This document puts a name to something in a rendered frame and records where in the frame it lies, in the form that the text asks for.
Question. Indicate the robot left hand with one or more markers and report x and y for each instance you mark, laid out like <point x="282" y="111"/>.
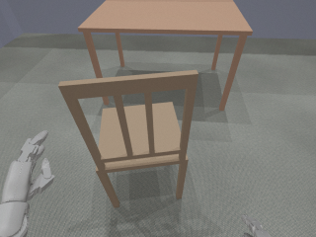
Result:
<point x="18" y="186"/>

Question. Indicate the robot right hand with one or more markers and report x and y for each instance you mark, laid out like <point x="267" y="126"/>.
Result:
<point x="255" y="227"/>

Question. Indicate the table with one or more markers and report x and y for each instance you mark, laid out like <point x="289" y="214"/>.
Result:
<point x="172" y="17"/>

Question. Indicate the robot left forearm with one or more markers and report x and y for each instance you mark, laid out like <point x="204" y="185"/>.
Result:
<point x="14" y="220"/>

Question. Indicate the chair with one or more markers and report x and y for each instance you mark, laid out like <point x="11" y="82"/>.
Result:
<point x="140" y="136"/>

